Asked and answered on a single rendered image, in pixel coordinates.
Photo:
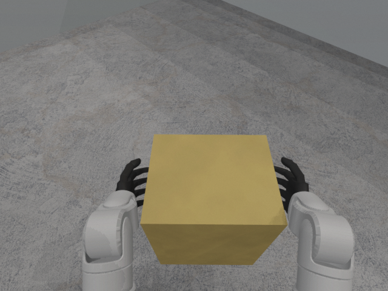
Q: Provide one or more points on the carton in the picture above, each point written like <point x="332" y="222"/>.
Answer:
<point x="211" y="199"/>

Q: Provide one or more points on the robot right forearm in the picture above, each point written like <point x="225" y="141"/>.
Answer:
<point x="326" y="245"/>

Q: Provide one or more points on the right robot hand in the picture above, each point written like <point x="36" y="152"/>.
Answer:
<point x="296" y="182"/>

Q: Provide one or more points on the robot left forearm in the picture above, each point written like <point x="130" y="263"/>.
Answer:
<point x="107" y="244"/>

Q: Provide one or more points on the left robot hand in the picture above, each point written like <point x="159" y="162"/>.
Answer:
<point x="127" y="181"/>

